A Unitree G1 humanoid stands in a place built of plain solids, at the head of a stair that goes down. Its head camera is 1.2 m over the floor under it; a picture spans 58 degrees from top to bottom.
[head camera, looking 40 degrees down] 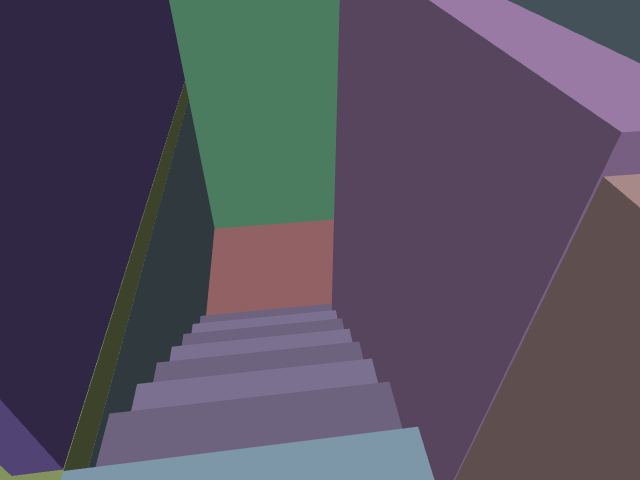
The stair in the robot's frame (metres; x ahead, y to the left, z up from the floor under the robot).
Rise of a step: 0.18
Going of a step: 0.23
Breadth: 0.96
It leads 7 degrees to the left of straight ahead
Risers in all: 8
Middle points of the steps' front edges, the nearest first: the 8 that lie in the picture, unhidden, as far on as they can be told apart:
0.54 0.20 0.00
0.80 0.23 -0.18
1.02 0.26 -0.36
1.24 0.29 -0.54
1.46 0.31 -0.72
1.68 0.34 -0.90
1.91 0.37 -1.08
2.13 0.40 -1.26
